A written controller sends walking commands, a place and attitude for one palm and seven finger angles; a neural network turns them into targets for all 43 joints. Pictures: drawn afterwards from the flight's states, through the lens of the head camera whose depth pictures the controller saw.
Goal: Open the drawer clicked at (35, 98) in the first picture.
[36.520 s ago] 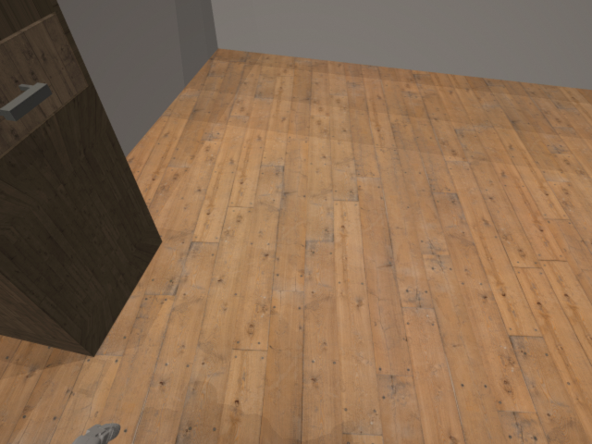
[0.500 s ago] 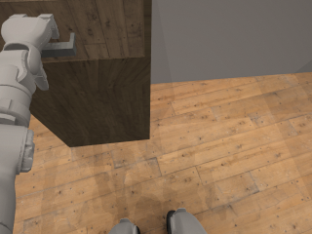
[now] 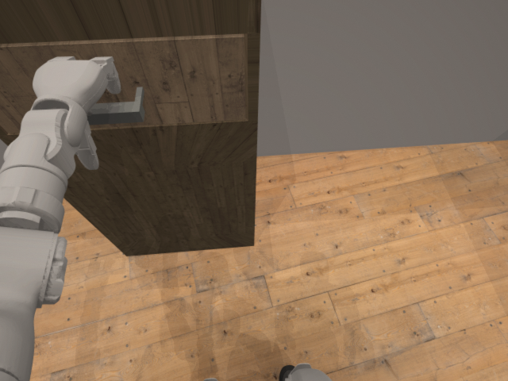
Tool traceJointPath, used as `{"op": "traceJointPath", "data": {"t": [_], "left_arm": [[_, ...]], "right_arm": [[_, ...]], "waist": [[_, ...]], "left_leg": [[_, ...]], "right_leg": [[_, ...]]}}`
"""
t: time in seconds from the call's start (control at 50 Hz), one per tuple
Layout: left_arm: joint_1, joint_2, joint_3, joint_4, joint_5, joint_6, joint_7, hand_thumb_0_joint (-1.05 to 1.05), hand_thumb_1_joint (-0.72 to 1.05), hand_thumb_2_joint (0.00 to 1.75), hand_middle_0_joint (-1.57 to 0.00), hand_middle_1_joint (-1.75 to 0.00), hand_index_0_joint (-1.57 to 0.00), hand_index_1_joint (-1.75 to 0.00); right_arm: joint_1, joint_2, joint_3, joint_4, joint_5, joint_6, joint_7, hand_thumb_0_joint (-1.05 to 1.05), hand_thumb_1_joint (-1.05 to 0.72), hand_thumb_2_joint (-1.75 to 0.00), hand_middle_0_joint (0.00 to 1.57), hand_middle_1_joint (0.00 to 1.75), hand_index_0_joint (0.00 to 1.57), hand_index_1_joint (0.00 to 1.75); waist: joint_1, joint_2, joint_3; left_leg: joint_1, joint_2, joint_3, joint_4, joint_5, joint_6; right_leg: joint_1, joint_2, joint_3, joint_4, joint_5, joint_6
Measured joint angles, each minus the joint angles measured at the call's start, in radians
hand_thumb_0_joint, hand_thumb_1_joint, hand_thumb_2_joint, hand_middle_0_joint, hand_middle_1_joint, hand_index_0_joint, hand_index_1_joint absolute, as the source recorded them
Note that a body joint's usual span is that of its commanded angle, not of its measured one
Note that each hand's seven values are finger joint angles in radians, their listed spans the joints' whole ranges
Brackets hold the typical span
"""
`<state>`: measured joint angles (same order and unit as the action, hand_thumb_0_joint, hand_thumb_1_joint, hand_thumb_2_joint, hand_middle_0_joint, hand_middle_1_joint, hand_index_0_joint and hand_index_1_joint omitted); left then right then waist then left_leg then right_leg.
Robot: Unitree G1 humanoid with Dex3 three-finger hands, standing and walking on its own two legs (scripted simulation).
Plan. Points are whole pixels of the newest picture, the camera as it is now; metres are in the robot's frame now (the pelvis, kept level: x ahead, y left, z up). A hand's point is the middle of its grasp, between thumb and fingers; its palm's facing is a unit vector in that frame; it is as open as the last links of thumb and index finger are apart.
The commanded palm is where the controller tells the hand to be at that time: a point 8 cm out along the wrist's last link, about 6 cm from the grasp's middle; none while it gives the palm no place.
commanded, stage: lift the hand off the handle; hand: left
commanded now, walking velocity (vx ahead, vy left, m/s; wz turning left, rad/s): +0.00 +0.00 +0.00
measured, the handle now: (109, 104) +0.56 +0.22 +0.08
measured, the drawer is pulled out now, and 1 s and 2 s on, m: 0.00 0.00 0.00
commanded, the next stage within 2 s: draw the hand back to the body in 0.80 s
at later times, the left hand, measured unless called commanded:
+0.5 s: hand (72, 64) +0.52 +0.22 +0.19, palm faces +0.01 +0.02 -1.00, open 13.3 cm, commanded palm +0.51 +0.23 +0.26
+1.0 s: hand (57, 41) +0.51 +0.22 +0.22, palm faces -0.01 +0.02 -1.00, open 13.5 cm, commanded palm +0.47 +0.23 +0.28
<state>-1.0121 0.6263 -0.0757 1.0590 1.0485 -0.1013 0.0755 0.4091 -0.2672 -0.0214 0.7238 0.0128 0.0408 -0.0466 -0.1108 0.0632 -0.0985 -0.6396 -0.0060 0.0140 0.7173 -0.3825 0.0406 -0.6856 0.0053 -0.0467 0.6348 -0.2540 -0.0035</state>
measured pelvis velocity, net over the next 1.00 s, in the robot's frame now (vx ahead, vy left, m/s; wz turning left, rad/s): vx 0.01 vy -0.01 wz -0.02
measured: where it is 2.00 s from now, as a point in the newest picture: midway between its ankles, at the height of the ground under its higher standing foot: outside the picture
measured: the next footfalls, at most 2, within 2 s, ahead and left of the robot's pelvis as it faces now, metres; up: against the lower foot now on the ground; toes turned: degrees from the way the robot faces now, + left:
none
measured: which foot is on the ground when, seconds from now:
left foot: down 0.00-1.00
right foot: down 0.00-1.00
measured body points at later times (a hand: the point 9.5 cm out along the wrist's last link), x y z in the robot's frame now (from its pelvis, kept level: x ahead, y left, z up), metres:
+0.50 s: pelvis +0.02 +0.00 +0.02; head +0.09 -0.03 +0.46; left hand +0.51 +0.22 +0.24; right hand +0.11 -0.27 -0.12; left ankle -0.03 +0.09 -0.71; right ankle +0.02 -0.12 -0.71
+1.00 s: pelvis +0.01 -0.01 +0.02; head +0.07 -0.03 +0.47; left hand +0.51 +0.22 +0.28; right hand +0.04 -0.29 -0.12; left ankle -0.03 +0.09 -0.71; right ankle +0.02 -0.12 -0.71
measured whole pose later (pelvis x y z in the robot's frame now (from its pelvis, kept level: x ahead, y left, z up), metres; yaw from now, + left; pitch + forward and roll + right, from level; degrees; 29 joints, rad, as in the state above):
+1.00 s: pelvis +0.01 -0.01 +0.02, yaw -1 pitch +11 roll -1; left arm -1.08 0.66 -0.05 0.95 1.01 -0.09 -0.13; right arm 0.33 -0.30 -0.02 0.72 0.04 0.11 -0.06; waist -0.07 0.07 -0.08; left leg -0.38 -0.01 0.04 0.49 -0.30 0.03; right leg -0.46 0.01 -0.01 0.46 -0.19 -0.01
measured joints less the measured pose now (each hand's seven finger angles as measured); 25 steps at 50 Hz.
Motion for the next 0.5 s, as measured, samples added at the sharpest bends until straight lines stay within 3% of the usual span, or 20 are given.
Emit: {"op": "traceJointPath", "data": {"t": [0.32, 0.5], "left_arm": [[0.053, -0.06, -0.028, -0.153, -0.041, 0.023, -0.041, 0.0, -0.49, 0.3, -0.45, -1.23, -0.4, -1.21], [0.002, -0.048, -0.014, -0.144, -0.043, 0.049, -0.102, 0.0, -0.49, 0.3, -0.4, -1.22, -0.41, -1.22]], "right_arm": [[-0.09, -0.005, -0.012, -0.001, 0.005, 0.018, 0.019, 0.01, -0.91, -0.9, 0.2, 0.3, 0.2, 0.3], [-0.143, -0.004, 0.004, -0.022, 0.015, 0.045, 0.014, 0.01, -0.91, -0.9, 0.2, 0.3, 0.2, 0.3]], "waist": [[0.056, 0.016, 0.003], [0.065, 0.024, 0.007]], "left_leg": [[0.154, -0.009, -0.013, -0.105, 0.012, -0.004], [0.22, -0.009, -0.004, -0.162, 0.035, -0.006]], "right_leg": [[0.15, -0.006, -0.009, -0.084, -0.007, 0.002], [0.203, -0.004, 0.001, -0.12, 0.009, -0.002]]}}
